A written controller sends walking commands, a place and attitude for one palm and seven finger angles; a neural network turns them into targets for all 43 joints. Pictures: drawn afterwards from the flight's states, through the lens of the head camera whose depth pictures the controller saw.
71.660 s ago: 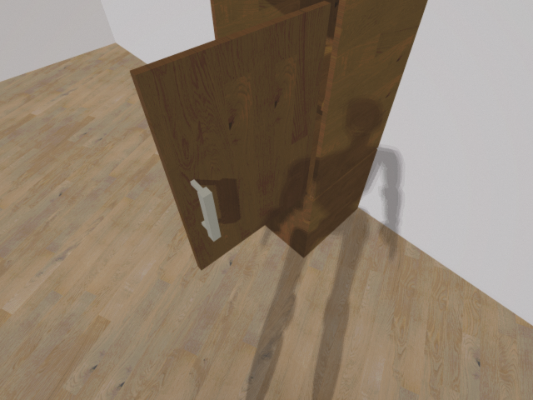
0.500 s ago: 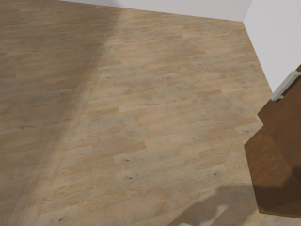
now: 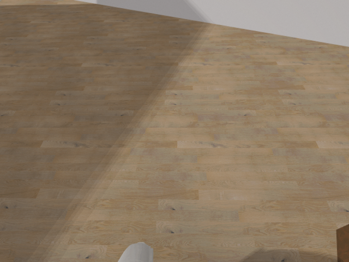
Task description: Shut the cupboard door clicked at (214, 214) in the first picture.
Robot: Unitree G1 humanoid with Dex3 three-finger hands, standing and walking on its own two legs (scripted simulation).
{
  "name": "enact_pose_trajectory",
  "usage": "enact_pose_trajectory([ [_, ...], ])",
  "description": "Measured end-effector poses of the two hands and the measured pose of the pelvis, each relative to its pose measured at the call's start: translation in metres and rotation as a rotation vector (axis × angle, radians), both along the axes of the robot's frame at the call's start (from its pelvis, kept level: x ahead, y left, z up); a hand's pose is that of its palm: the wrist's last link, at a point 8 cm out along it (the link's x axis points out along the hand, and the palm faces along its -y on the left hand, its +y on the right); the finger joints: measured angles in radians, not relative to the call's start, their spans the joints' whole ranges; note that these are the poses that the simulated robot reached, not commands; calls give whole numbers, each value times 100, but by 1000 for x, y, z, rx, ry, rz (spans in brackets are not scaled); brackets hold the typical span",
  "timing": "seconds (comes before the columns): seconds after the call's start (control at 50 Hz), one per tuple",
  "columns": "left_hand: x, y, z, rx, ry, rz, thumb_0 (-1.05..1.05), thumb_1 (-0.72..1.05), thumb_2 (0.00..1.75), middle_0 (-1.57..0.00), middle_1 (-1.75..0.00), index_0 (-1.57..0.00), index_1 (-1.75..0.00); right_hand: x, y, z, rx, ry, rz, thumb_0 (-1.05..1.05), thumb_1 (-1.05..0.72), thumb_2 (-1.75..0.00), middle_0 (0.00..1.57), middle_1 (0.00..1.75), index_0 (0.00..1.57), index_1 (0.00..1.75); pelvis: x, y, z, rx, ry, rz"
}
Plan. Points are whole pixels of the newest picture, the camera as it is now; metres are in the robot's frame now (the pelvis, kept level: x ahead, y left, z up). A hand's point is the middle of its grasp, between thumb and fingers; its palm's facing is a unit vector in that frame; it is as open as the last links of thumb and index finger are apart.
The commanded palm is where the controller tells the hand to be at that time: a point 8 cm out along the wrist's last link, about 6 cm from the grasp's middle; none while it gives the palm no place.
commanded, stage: walk to a spot facing it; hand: left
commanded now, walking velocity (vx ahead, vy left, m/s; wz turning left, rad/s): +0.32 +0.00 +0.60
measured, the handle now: out of the picture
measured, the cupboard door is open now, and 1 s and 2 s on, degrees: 15 15 15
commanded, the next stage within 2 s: turn to face it in 0.52 s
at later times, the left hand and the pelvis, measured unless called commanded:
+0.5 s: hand (81, 247) +0.19 +0.27 -0.17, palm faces +0.29 -0.93 -0.22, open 7.4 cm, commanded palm none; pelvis +0.18 +0.06 -0.01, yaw +14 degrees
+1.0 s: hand (109, 180) +0.38 +0.23 -0.16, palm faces +0.22 -0.95 -0.23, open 7.2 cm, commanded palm none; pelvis +0.35 +0.03 +0.00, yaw +10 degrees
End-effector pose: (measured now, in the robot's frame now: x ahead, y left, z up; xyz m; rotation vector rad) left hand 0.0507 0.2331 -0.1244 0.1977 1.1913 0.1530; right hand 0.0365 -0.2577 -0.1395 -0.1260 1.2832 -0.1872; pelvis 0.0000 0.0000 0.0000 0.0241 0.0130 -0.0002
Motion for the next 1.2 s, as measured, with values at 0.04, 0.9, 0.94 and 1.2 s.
enact_pose_trajectory([
  [0.04, -16, -2, -4, -13, 49, 56, 1, 92, 90, -20, -30, -20, -30, 40, 1, 5, -6, -34, 57, 1, -91, -90, 20, 29, 19, 30, 12, -1, 1, -5, 2, 33],
  [0.9, 322, 33, -8, -23, -43, 223, 0, 93, 90, -20, -30, -20, -30, 340, 62, -16, 4, 134, 193, 1, -91, -90, 20, 29, 20, 30, 336, 32, -6, 0, -7, 219],
  [0.94, 318, 37, -7, -11, -12, 233, -1, 95, 90, -20, -30, -20, -30, 365, 66, -13, 8, 88, 201, 1, -91, -90, 20, 29, 20, 30, 342, 32, -4, -2, 5, 202],
  [1.2, 315, 82, -26, -30, 117, 180, 1, 92, 90, -20, -30, -20, -30, 472, 102, 12, -37, -238, 173, 1, -90, -90, 20, 29, 20, 30, 364, 68, -13, -38, 17, 43],
])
